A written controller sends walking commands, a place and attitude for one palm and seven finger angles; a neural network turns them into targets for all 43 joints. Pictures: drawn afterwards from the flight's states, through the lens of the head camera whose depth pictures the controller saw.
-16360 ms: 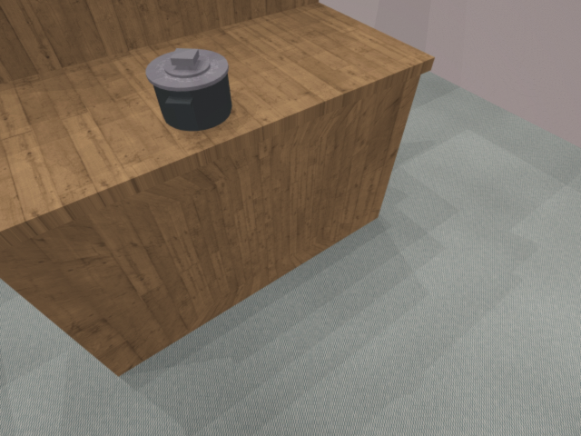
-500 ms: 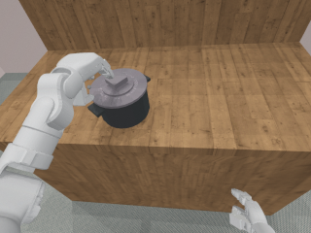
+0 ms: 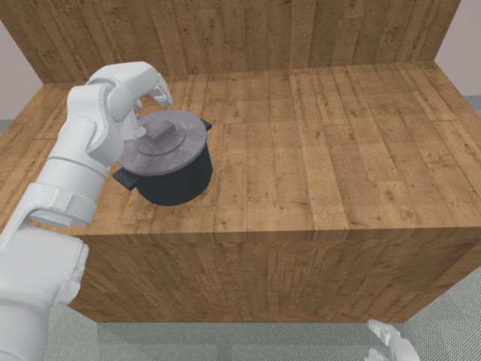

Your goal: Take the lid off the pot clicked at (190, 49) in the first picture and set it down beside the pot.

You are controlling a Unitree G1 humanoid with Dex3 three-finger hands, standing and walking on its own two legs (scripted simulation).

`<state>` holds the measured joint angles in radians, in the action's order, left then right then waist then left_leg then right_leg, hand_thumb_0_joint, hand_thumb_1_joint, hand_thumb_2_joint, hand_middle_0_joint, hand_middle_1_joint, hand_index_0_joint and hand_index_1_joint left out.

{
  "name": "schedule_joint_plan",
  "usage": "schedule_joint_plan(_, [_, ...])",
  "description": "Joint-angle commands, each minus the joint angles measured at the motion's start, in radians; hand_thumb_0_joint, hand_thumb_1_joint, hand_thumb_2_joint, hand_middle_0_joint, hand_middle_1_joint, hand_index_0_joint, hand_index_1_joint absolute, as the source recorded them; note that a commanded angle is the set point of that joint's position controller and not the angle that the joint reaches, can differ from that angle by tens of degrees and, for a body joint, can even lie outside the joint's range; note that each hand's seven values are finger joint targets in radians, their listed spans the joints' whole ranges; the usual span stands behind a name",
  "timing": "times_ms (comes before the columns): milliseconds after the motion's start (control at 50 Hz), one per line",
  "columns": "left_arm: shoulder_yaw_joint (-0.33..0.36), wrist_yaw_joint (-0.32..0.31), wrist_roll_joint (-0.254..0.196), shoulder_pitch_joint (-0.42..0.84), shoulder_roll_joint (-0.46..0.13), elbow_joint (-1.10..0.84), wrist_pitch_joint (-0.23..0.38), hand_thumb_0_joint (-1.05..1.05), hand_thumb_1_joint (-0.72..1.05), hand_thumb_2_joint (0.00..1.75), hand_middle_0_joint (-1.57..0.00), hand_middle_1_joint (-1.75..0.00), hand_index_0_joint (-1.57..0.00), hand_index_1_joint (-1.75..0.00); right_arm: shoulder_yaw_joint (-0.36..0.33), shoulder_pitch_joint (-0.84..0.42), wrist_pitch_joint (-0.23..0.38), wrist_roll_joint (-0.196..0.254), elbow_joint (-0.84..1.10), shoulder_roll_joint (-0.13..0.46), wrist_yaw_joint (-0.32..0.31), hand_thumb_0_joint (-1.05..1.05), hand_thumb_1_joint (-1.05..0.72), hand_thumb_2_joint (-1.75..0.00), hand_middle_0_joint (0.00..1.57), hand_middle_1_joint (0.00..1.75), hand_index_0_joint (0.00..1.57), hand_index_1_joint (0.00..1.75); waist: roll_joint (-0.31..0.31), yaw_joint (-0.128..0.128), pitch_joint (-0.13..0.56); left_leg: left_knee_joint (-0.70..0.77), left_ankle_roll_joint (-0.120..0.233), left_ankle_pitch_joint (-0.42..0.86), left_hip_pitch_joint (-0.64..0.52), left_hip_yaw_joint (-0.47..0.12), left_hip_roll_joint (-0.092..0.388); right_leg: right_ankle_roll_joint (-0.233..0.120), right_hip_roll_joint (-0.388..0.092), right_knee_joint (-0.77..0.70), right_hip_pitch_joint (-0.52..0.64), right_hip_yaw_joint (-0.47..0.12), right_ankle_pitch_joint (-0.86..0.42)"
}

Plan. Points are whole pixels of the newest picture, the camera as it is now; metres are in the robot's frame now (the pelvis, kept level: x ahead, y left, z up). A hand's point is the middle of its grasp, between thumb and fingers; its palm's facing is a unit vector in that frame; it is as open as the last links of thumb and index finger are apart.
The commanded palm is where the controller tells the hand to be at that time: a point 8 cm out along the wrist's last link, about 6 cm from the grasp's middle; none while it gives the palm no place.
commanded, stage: move the open hand above the knob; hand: left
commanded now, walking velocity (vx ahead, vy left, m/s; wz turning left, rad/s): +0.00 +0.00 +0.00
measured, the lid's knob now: (157, 129) +0.49 +0.16 +0.13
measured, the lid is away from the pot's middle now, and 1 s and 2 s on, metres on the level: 0.00 0.00 0.00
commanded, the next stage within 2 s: lower the open fingers around the knob in 0.78 s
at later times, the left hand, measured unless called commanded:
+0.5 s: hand (137, 111) +0.46 +0.17 +0.19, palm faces -0.23 -0.05 -0.97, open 9.9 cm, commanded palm +0.44 +0.17 +0.27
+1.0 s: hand (141, 117) +0.45 +0.16 +0.19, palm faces -0.24 -0.07 -0.97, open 9.9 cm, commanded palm +0.43 +0.17 +0.26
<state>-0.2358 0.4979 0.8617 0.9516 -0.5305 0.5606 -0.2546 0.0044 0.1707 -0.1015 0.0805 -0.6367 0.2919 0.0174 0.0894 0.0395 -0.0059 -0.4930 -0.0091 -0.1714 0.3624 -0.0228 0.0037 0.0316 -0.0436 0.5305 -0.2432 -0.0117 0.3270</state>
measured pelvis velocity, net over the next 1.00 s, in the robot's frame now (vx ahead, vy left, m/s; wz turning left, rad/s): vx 0.00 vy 0.00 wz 0.01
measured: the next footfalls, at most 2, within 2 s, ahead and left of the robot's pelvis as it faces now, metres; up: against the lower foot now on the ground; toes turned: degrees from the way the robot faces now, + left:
none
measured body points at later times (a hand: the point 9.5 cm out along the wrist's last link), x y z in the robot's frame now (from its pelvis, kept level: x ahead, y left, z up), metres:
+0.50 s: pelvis +0.01 +0.00 +0.00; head +0.04 -0.03 +0.45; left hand +0.47 +0.17 +0.25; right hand +0.15 -0.25 -0.12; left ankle +0.05 +0.13 -0.73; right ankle -0.03 -0.14 -0.73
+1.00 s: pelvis +0.00 +0.00 +0.00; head +0.03 -0.03 +0.45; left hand +0.46 +0.16 +0.25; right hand +0.17 -0.23 -0.12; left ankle +0.05 +0.13 -0.73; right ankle -0.03 -0.14 -0.73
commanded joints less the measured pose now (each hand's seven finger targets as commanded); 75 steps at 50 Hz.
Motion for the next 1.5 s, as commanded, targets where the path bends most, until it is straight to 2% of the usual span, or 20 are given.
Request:
schedule_joint_plan(0, [0.113,-0.046,0.030,0.553,-0.231,-0.112,0.009,0.00,-0.34,1.59,-0.86,-0.08,-0.86,-0.08,-0.039,-0.069,0.050,-0.001,0.130,0.106,-0.011,0.00,-0.90,-0.90,0.20,0.30,0.20,0.30,-0.108,0.008,0.379,0.011,0.076,0.174,-0.299,0.039,-0.055,-0.049,0.064,-0.079,-0.031,0.077,-0.355])
schedule_joint_plan(40, [0.173,-0.048,0.030,0.528,-0.302,-0.106,0.020,0.00,-0.34,1.59,-0.86,-0.08,-0.86,-0.08,-0.039,-0.058,0.048,-0.002,0.134,0.112,-0.011,0.00,-0.90,-0.90,0.20,0.30,0.20,0.30,-0.126,-0.005,0.405,0.012,0.078,0.181,-0.288,0.042,-0.056,-0.047,0.061,-0.080,0.008,0.069,-0.378])
schedule_joint_plan(120, [0.114,-0.046,0.017,0.508,-0.228,-0.091,0.029,0.00,-0.34,1.59,-0.86,-0.08,-0.86,-0.08,-0.043,-0.058,0.039,0.003,0.136,0.116,-0.008,0.00,-0.90,-0.90,0.20,0.30,0.20,0.30,-0.104,0.007,0.373,0.010,0.078,0.190,-0.291,0.040,-0.052,-0.052,0.060,-0.083,-0.018,0.077,-0.377])
schedule_joint_plan(180, [0.164,-0.053,0.038,0.546,-0.290,-0.146,0.038,0.00,-0.34,1.59,-0.86,-0.08,-0.86,-0.08,-0.041,-0.063,0.048,-0.003,0.147,0.106,-0.009,0.00,-0.90,-0.90,0.20,0.30,0.20,0.30,-0.090,-0.004,0.423,0.008,0.079,0.226,-0.316,0.037,-0.052,-0.054,0.065,-0.072,0.004,0.072,-0.401])
schedule_joint_plan(280, [0.113,-0.053,0.033,0.534,-0.224,-0.125,0.024,0.00,-0.34,1.59,-0.86,-0.08,-0.86,-0.08,-0.040,-0.063,0.044,0.001,0.141,0.104,-0.007,0.00,-0.90,-0.90,0.20,0.30,0.20,0.30,-0.080,0.005,0.383,0.016,0.075,0.216,-0.309,0.036,-0.050,-0.055,0.067,-0.077,-0.031,0.081,-0.369])
schedule_joint_plan(340, [0.170,-0.062,0.033,0.564,-0.295,-0.214,0.033,0.00,-0.34,1.59,-0.86,-0.08,-0.86,-0.08,-0.043,-0.057,0.046,-0.004,0.146,0.109,-0.002,0.00,-0.90,-0.90,0.20,0.30,0.20,0.30,-0.073,-0.008,0.460,0.013,0.076,0.261,-0.344,0.027,-0.047,-0.057,0.067,-0.072,0.012,0.075,-0.403])
schedule_joint_plan(500, [0.125,-0.050,0.027,0.482,-0.224,-0.148,0.002,0.00,-0.34,1.59,-0.86,-0.08,-0.86,-0.08,-0.037,-0.081,0.038,0.003,0.143,0.103,0.001,0.00,-0.90,-0.90,0.20,0.30,0.20,0.30,-0.117,-0.002,0.374,0.012,0.074,0.228,-0.303,0.036,-0.048,-0.052,0.066,-0.078,-0.027,0.085,-0.383])
schedule_joint_plan(540, [0.139,-0.053,0.026,0.540,-0.257,-0.274,0.013,0.00,-0.34,1.59,-0.86,-0.08,-0.86,-0.08,-0.037,-0.093,0.041,-0.003,0.162,0.099,0.004,0.00,-0.90,-0.90,0.20,0.30,0.20,0.30,-0.061,-0.011,0.463,0.006,0.076,0.275,-0.351,0.029,-0.052,-0.056,0.065,-0.072,0.010,0.075,-0.414])
schedule_joint_plan(600, [0.096,-0.051,0.030,0.524,-0.195,-0.192,-0.005,0.00,-0.34,1.59,-0.86,-0.08,-0.86,-0.08,-0.034,-0.094,0.037,0.002,0.146,0.093,0.000,0.00,-0.90,-0.90,0.20,0.30,0.20,0.30,-0.082,0.002,0.395,0.010,0.071,0.240,-0.331,0.023,-0.048,-0.057,0.069,-0.074,-0.043,0.087,-0.361])
schedule_joint_plan(720, [0.081,-0.058,0.009,0.519,-0.167,-0.221,-0.001,0.00,-0.34,1.59,-0.86,-0.08,-0.86,-0.08,-0.036,-0.098,0.034,-0.002,0.143,0.098,0.002,0.00,-0.90,-0.90,0.20,0.30,0.20,0.30,-0.071,0.001,0.419,0.002,0.071,0.259,-0.347,0.020,-0.049,-0.062,0.063,-0.071,-0.032,0.086,-0.378])
schedule_joint_plan(840, [0.127,-0.065,0.034,0.515,-0.224,-0.197,-0.008,0.00,-0.34,1.59,-0.86,-0.08,-0.86,-0.08,-0.025,-0.116,0.032,-0.004,0.149,0.089,0.001,0.00,-0.90,-0.90,0.20,0.30,0.20,0.30,-0.103,-0.018,0.434,0.014,0.068,0.234,-0.319,0.029,-0.052,-0.058,0.062,-0.069,0.003,0.080,-0.381])
schedule_joint_plan(880, [0.077,-0.060,0.020,0.517,-0.152,-0.127,-0.033,0.00,-0.34,1.59,-0.86,-0.08,-0.86,-0.08,-0.025,-0.120,0.032,0.000,0.142,0.086,0.001,0.00,-0.90,-0.90,0.20,0.30,0.20,0.30,-0.105,-0.005,0.368,0.020,0.067,0.180,-0.294,0.027,-0.053,-0.058,0.063,-0.074,-0.038,0.089,-0.332])
schedule_joint_plan(920, [0.113,-0.058,0.003,0.480,-0.198,-0.101,-0.035,0.00,-0.34,1.59,-0.86,-0.08,-0.86,-0.08,-0.029,-0.101,0.028,0.002,0.133,0.107,-0.003,0.00,-0.90,-0.90,0.20,0.30,0.20,0.30,-0.131,-0.005,0.365,0.016,0.071,0.174,-0.287,0.027,-0.051,-0.057,0.059,-0.080,-0.024,0.086,-0.341])
schedule_joint_plan(940, [0.098,-0.054,0.020,0.547,-0.195,-0.187,-0.029,0.00,-0.34,1.59,-0.86,-0.08,-0.86,-0.08,-0.025,-0.114,0.033,-0.003,0.149,0.093,-0.001,0.00,-0.90,-0.90,0.20,0.30,0.20,0.30,-0.104,-0.013,0.432,0.019,0.071,0.201,-0.316,0.028,-0.056,-0.056,0.060,-0.073,0.002,0.079,-0.365])
schedule_joint_plan(1160, [0.084,-0.047,0.022,0.522,-0.180,-0.089,-0.028,0.00,-0.34,1.59,-0.86,-0.08,-0.86,-0.08,-0.027,-0.094,0.040,-0.001,0.136,0.094,-0.016,0.00,-0.90,-0.90,0.20,0.30,0.20,0.30,-0.126,0.001,0.342,0.022,0.076,0.125,-0.276,0.027,-0.060,-0.052,0.066,-0.086,-0.035,0.082,-0.319])
schedule_joint_plan(1220, [0.107,-0.053,0.013,0.526,-0.208,-0.118,-0.018,0.00,-0.34,1.59,-0.86,-0.08,-0.86,-0.08,-0.037,-0.078,0.047,-0.004,0.135,0.103,-0.019,0.00,-0.90,-0.90,0.20,0.30,0.20,0.30,-0.109,0.003,0.396,0.009,0.081,0.159,-0.309,0.021,-0.058,-0.054,0.064,-0.081,-0.014,0.077,-0.352])
schedule_joint_plan(1320, [0.039,-0.050,0.006,0.509,-0.113,-0.076,-0.020,0.00,-0.34,1.59,-0.86,-0.08,-0.86,-0.08,-0.041,-0.063,0.045,-0.002,0.124,0.100,-0.017,0.00,-0.90,-0.90,0.20,0.30,0.20,0.30,-0.093,0.019,0.371,0.009,0.080,0.146,-0.315,0.019,-0.057,-0.056,0.070,-0.086,-0.054,0.084,-0.328])
schedule_joint_plan(1380, [0.087,-0.058,0.028,0.550,-0.181,-0.029,-0.016,0.00,-0.34,1.59,-0.86,-0.08,-0.86,-0.08,-0.037,-0.048,0.048,-0.005,0.110,0.103,-0.024,0.00,-0.90,-0.90,0.20,0.30,0.20,0.30,-0.122,0.015,0.370,0.014,0.080,0.121,-0.291,0.024,-0.060,-0.052,0.072,-0.082,-0.045,0.079,-0.325])
schedule_joint_plan(1440, [0.069,-0.060,0.024,0.503,-0.146,-0.045,-0.008,0.00,-0.34,1.59,-0.86,-0.08,-0.86,-0.08,-0.042,-0.045,0.051,-0.007,0.120,0.098,-0.019,0.00,-0.90,-0.90,0.20,0.30,0.20,0.30,-0.105,0.011,0.417,0.002,0.080,0.170,-0.316,0.021,-0.061,-0.054,0.072,-0.071,-0.031,0.078,-0.364])
schedule_joint_plan(1480, [0.045,-0.059,0.026,0.440,-0.107,0.051,-0.012,0.00,-0.34,1.59,-0.86,-0.08,-0.86,-0.08,-0.035,-0.044,0.044,-0.001,0.112,0.100,-0.018,0.00,-0.90,-0.90,0.20,0.30,0.20,0.30,-0.129,0.014,0.329,0.007,0.075,0.137,-0.264,0.029,-0.058,-0.053,0.073,-0.073,-0.066,0.088,-0.338])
